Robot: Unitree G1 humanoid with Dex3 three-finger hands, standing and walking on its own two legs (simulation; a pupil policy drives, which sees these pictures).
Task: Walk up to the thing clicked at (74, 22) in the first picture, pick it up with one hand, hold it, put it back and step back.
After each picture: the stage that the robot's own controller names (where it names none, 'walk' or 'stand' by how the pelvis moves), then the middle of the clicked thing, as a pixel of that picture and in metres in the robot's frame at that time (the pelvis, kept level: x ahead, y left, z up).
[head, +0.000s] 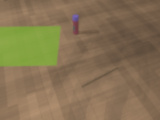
stand; (75, 25) +1.62 +0.06 -0.65
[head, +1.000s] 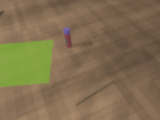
walk; (67, 38) +1.46 +0.26 -0.65
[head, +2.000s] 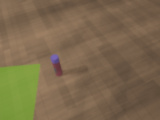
walk; (56, 65) +0.94 +0.32 -0.65
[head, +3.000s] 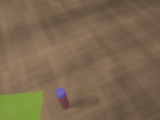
walk; (62, 99) +0.59 +0.22 -0.65
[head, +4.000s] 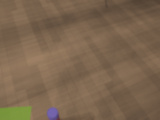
stand; (54, 119) +0.42 +0.20 -0.63
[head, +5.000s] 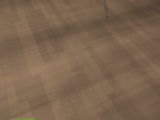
stand; out of the picture +0.39 +0.17 -0.65
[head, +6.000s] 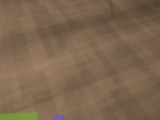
stand; out of the picture +0.40 +0.16 -0.65
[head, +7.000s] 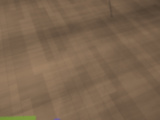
stand; out of the picture +0.39 +0.17 -0.66
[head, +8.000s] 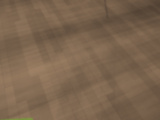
stand; out of the picture +0.38 +0.19 -0.66
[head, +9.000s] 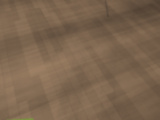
stand; out of the picture +0.37 +0.19 -0.66
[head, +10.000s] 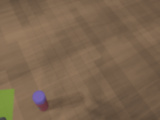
go down; (41, 101) +0.41 +0.21 -0.55
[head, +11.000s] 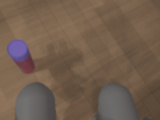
go down; (23, 59) +0.44 +0.25 -0.26
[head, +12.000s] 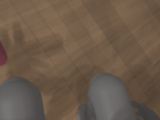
close in; out of the picture +0.43 +0.27 -0.21
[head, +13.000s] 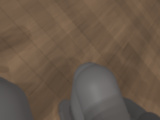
close; out of the picture +0.42 +0.30 -0.15
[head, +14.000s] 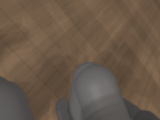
lift; out of the picture +0.41 +0.31 -0.15
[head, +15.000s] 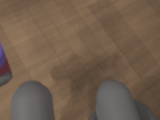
lift; out of the picture +0.34 +0.27 -0.03
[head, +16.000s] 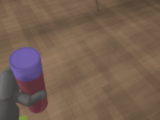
hold; (32, 85) +0.31 +0.16 +0.08
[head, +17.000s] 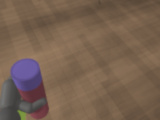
hold; (33, 93) +0.30 +0.17 +0.02
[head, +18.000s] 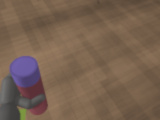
crouch; (32, 90) +0.32 +0.17 +0.02
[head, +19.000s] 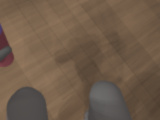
crouch; out of the picture +0.45 +0.23 -0.06
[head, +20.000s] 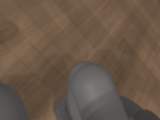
lower; out of the picture +0.41 +0.32 -0.16
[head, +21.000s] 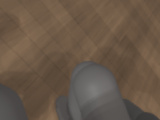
lower; out of the picture +0.42 +0.33 -0.16
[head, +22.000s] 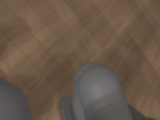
lower; out of the picture +0.41 +0.32 -0.16
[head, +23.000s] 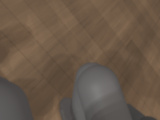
lower; out of the picture +0.40 +0.31 -0.16
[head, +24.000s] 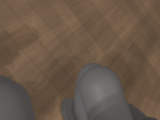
open; out of the picture +0.39 +0.29 -0.16
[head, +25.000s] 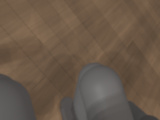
rise; out of the picture +0.37 +0.29 -0.16
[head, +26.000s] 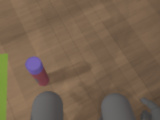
walk; (39, 73) +0.43 +0.23 -0.36
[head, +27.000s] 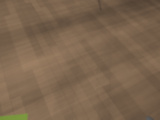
stand; out of the picture +0.36 +0.18 -0.59
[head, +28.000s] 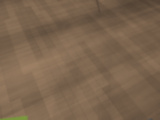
stand; out of the picture +0.36 +0.20 -0.60
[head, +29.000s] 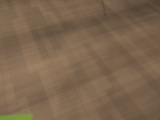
stand; out of the picture +0.37 +0.18 -0.64
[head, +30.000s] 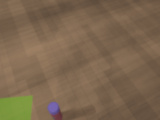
walk; (55, 112) +0.42 +0.19 -0.63
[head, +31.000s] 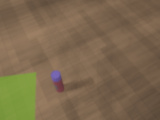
walk; (58, 82) +0.64 +0.22 -0.62
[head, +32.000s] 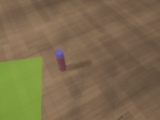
walk; (61, 61) +0.95 +0.27 -0.64
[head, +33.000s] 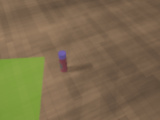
stand; (63, 62) +0.99 +0.19 -0.65
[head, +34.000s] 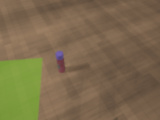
stand; (60, 62) +1.01 +0.21 -0.66
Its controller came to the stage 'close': yes
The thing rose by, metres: 0.68
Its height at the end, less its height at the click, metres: +0.00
